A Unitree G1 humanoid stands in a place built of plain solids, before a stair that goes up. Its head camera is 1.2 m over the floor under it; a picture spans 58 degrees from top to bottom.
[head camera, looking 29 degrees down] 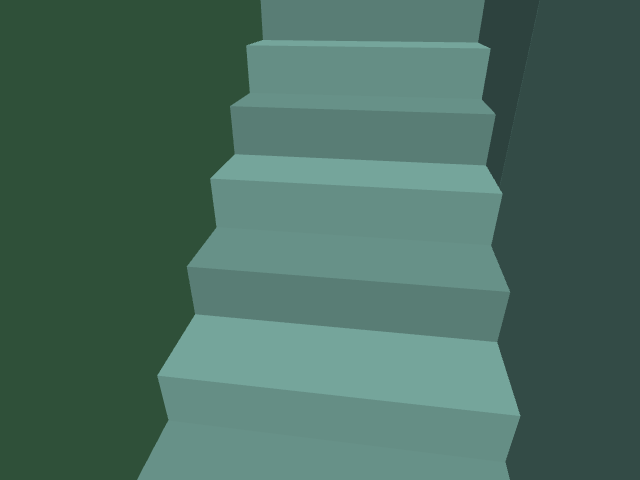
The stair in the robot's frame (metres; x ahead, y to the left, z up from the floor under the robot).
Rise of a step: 0.17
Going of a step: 0.26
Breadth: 0.91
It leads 8 degrees to the right of straight ahead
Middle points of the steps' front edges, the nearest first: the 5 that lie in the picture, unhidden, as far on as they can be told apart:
0.75 -0.02 0.35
1.00 -0.06 0.52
1.25 -0.09 0.70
1.50 -0.13 0.87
1.75 -0.16 1.05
